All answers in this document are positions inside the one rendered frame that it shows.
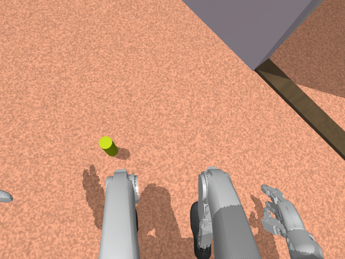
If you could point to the right robot foot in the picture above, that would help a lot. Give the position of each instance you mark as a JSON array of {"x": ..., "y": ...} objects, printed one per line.
[{"x": 200, "y": 253}]

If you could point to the right robot hand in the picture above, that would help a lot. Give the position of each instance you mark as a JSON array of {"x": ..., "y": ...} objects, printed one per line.
[{"x": 287, "y": 217}]

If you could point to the right robot arm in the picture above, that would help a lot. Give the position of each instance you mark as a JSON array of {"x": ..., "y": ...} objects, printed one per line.
[{"x": 301, "y": 245}]

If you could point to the can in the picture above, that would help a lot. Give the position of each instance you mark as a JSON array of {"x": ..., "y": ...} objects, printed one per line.
[{"x": 108, "y": 146}]

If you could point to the left robot hand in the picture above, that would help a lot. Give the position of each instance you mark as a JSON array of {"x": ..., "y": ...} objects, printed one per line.
[{"x": 5, "y": 196}]

